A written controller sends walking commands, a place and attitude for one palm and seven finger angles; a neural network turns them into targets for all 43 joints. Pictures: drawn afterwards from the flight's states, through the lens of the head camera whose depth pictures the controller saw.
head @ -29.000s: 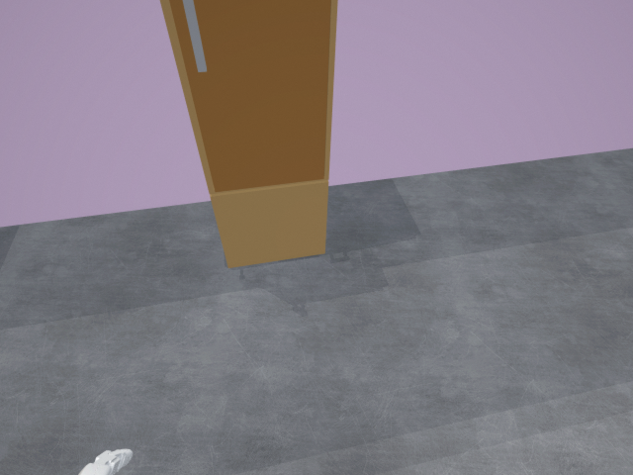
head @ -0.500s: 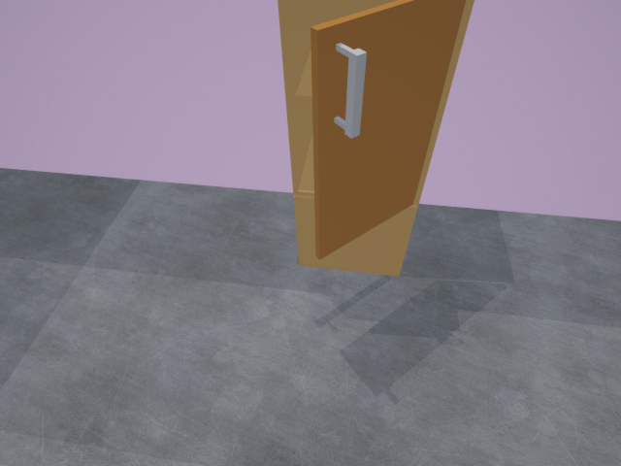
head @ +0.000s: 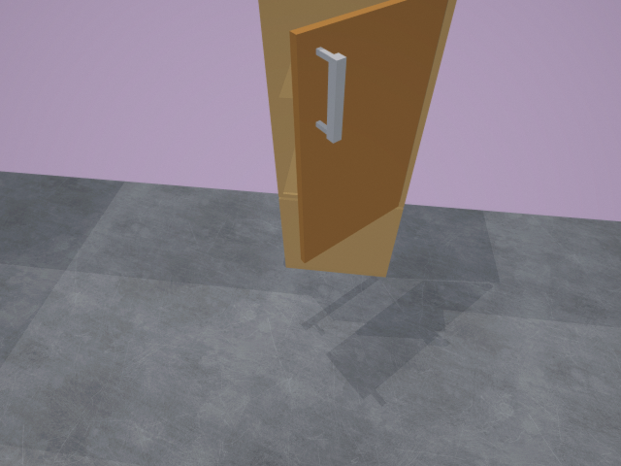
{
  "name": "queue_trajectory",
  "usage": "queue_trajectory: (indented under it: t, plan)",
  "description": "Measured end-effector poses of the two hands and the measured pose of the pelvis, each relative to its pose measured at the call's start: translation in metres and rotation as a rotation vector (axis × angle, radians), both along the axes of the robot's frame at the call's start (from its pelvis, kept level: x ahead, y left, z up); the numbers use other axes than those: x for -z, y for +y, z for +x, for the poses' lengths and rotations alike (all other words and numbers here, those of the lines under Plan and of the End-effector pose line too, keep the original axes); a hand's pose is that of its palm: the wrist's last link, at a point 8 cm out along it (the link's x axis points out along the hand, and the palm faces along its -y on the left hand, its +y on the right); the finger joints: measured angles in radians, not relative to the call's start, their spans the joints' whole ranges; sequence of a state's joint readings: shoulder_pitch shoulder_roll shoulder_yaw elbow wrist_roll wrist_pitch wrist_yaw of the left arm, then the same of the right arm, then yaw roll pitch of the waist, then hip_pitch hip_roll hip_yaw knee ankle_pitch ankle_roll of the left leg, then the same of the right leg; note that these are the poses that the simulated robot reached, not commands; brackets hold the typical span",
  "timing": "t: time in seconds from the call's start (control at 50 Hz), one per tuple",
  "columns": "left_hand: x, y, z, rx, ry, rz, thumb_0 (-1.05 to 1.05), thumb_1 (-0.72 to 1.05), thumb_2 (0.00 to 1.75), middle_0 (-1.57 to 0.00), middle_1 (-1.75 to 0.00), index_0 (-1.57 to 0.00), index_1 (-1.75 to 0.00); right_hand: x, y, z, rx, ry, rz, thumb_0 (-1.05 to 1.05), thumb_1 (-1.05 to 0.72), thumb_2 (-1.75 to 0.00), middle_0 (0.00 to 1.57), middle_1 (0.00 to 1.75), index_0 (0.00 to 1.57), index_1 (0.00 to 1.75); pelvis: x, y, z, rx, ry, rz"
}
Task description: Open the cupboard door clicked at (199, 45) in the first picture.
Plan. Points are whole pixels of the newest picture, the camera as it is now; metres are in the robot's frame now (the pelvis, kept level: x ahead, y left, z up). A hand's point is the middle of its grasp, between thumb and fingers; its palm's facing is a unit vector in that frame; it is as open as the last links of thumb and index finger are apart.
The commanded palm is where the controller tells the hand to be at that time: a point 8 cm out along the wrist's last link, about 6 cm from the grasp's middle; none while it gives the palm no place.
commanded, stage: look to check the result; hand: left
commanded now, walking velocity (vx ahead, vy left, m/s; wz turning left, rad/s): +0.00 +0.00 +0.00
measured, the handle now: (328, 96) +0.67 +0.00 +0.13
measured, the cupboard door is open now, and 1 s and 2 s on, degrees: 44 44 44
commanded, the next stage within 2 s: walk to a spot facing it in 0.42 s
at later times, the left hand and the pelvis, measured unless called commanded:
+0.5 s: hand out of the picture +0.09 +0.23 -0.16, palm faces -0.01 -0.95 -0.33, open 7.4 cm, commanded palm none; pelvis +0.02 -0.01 +0.00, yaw +0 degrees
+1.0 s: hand out of the picture +0.10 +0.17 -0.18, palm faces -0.15 -0.95 -0.28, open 7.4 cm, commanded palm none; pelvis +0.01 -0.03 -0.02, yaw -12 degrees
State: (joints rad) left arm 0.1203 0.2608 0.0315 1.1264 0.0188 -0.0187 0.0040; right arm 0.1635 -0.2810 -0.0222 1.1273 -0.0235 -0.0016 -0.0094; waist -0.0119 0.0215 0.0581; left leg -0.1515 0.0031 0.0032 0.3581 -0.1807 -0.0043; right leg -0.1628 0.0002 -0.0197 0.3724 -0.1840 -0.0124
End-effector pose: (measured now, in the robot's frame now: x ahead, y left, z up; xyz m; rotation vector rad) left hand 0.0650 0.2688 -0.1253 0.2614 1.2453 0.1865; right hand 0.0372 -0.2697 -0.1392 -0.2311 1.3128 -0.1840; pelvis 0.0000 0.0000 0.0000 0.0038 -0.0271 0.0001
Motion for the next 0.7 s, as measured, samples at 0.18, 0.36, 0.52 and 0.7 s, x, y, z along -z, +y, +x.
queue_trajectory:
  t: [0.18,0.36,0.52,0.7]
  plan:
    - [-0.005,0.009,0.004,-0.005,0.017,0.032,0.0,0.9,0.9,-0.21,-0.3,-0.2,-0.3,-0.003,-0.011,0.021,-0.019,-0.011,-0.013,0.01,-0.91,-0.9,0.2,0.3,0.2,0.3,-0.001,-0.004,0.008,-0.002,0.005,-0.001]
    - [-0.006,0.009,0.012,-0.004,0.018,0.036,0.0,0.9,0.9,-0.21,-0.3,-0.2,-0.3,-0.008,-0.018,0.041,-0.031,-0.034,-0.029,0.01,-0.91,-0.9,0.2,0.3,0.2,0.3,-0.002,-0.007,0.016,-0.001,0.007,-0.001]
    - [-0.006,0.006,0.023,0.003,0.003,0.03,0.0,0.9,0.9,-0.21,-0.3,-0.2,-0.3,-0.011,-0.021,0.053,-0.036,-0.052,-0.036,0.01,-0.91,-0.9,0.2,0.3,0.2,0.3,-0.003,-0.008,0.022,0.001,0.008,-0.001]
    - [-0.001,0.0,0.031,0.019,0.015,0.025,0.0,0.9,0.9,-0.21,-0.3,-0.2,-0.3,-0.008,-0.017,0.05,0.003,-0.065,-0.036,0.01,-0.91,-0.9,0.2,0.3,0.2,0.3,0.0,-0.008,0.024,0.045,0.013,-0.001]
